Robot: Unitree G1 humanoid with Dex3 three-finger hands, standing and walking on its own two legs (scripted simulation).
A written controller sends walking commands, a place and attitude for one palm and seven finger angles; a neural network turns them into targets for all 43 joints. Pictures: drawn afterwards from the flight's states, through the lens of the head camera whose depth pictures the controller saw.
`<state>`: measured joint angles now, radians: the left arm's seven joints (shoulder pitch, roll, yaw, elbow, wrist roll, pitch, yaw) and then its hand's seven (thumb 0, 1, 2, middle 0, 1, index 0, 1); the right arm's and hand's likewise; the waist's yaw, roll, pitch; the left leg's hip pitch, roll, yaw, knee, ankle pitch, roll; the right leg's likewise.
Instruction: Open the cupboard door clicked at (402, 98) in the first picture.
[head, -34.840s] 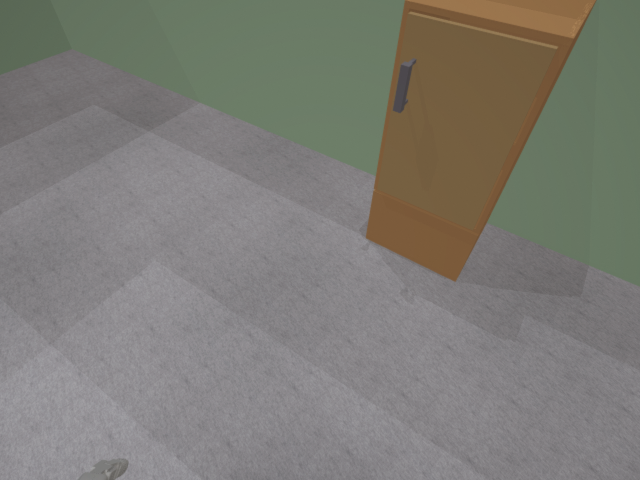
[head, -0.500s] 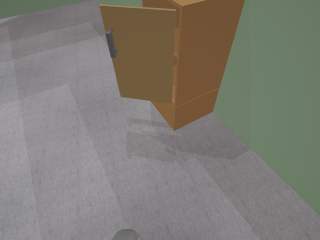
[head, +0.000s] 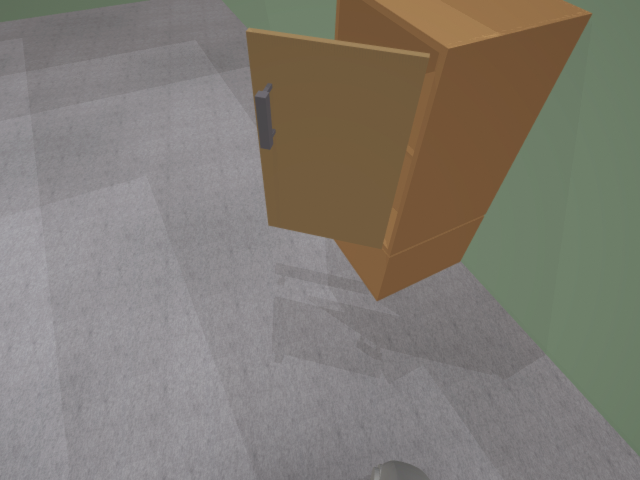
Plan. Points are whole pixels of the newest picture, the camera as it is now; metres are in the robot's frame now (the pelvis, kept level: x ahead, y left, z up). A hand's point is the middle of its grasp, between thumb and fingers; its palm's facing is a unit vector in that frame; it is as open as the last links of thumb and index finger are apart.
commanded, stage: take the last steps up to it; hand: left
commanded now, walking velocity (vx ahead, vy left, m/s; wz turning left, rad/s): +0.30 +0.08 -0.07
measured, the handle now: (267, 116) +0.83 +0.20 -0.04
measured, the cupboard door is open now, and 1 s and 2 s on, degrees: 48 48 48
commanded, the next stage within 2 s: come to a stop and stand still in 0.44 s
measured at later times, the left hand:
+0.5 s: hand (202, 431) +0.20 +0.19 -0.16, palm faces +0.04 -0.98 -0.22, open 7.2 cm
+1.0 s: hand (192, 364) +0.30 +0.24 -0.17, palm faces -0.02 -0.97 -0.23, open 7.4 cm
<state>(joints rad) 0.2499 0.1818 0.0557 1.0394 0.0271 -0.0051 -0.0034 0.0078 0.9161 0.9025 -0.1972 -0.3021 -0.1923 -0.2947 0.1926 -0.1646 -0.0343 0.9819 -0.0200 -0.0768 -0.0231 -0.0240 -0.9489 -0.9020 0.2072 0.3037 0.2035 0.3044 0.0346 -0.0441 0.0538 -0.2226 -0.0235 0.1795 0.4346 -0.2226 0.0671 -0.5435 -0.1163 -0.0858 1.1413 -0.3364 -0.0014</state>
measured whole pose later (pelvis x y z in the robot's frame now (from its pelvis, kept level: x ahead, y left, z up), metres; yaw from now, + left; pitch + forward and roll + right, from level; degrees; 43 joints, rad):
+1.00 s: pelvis +0.22 +0.04 +0.00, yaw -4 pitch +1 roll -2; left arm 0.18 0.23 0.08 0.95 0.02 0.07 0.01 0.00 0.91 0.90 -0.20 -0.30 -0.19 -0.29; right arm 0.12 -0.18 -0.04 1.01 -0.03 0.03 -0.04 0.00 -0.90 -0.90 0.21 0.30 0.20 0.30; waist 0.00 0.00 0.07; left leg -0.38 0.11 0.11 0.50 -0.13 0.01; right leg -0.38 -0.04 -0.03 0.87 -0.47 0.03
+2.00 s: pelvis +0.24 +0.01 +0.00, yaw -4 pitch +0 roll +1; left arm 0.24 0.19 -0.01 1.05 0.02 0.00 0.04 0.00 0.91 0.90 -0.20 -0.30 -0.20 -0.30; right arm 0.21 -0.19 0.01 1.04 -0.01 -0.01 -0.02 0.00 -0.91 -0.90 0.20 0.30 0.20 0.30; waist 0.01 0.01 0.03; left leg -0.20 -0.01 0.06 0.50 -0.30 0.02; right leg -0.17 -0.06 -0.01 0.52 -0.35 0.03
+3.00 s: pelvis +0.24 -0.03 +0.00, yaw -3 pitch +0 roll +1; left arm 0.28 0.16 0.00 1.11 0.01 -0.01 0.03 0.00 0.91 0.90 -0.20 -0.30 -0.20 -0.30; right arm 0.25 -0.15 0.01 1.14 -0.01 -0.01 -0.04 0.01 -0.92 -0.90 0.20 0.30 0.20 0.30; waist 0.01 -0.02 0.03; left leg -0.17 0.04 0.03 0.44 -0.27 -0.03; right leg -0.13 0.00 -0.04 0.45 -0.32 -0.02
